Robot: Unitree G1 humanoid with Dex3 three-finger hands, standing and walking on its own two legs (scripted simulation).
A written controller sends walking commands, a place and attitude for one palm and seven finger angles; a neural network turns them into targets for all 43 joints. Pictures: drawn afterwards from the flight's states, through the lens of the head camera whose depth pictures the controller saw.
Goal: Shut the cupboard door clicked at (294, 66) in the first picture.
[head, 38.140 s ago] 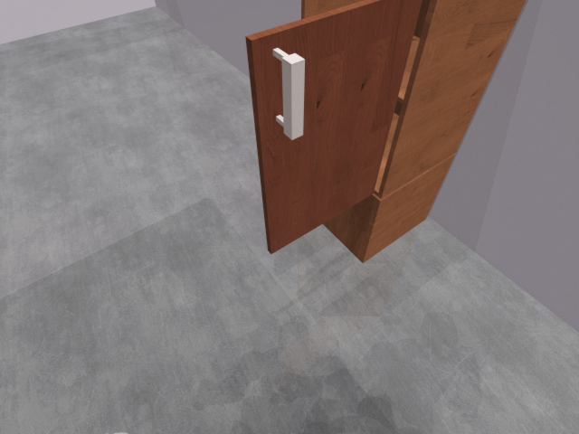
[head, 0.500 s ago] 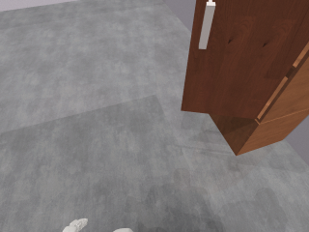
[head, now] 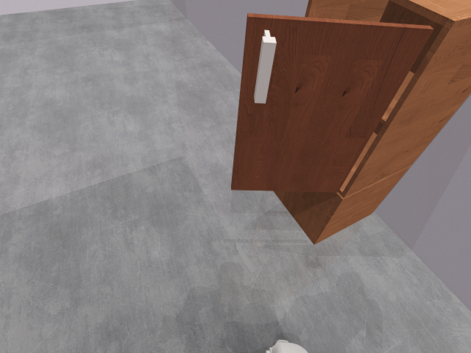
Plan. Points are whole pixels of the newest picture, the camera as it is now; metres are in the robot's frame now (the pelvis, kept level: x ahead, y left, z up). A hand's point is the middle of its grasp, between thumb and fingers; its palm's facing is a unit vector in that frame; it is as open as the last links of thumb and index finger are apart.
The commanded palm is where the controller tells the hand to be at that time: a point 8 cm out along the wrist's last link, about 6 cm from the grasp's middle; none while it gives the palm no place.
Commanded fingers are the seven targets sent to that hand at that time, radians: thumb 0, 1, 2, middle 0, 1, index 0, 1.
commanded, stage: take the last steps up to it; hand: left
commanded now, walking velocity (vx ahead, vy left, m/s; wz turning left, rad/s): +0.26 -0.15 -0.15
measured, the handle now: (263, 67) +0.67 -0.04 +0.14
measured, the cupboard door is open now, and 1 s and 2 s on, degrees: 63 63 63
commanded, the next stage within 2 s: come to a stop and stand still in 0.36 s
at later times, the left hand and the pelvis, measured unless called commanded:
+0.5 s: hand (182, 330) +0.20 +0.11 -0.21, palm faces -0.03 -0.99 -0.16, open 7.3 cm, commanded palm none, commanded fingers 0.00 0.90 0.90 -0.20 -0.30 -0.20 -0.30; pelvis +0.16 -0.08 -0.02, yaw -2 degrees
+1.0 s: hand (195, 294) +0.27 +0.08 -0.18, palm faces +0.02 -0.97 -0.24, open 7.4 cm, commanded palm none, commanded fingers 0.00 0.90 0.90 -0.20 -0.30 -0.20 -0.30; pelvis +0.21 -0.11 -0.01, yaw +0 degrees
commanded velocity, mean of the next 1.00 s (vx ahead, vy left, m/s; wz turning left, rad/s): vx -0.02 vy -0.01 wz -0.03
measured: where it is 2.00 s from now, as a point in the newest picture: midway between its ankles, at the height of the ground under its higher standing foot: outside the picture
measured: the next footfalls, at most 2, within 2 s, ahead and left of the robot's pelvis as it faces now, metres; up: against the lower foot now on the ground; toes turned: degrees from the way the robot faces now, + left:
right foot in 0.16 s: +0.14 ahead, -0.17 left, +0.00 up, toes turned -6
left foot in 0.46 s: +0.23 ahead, +0.02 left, +0.00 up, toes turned +7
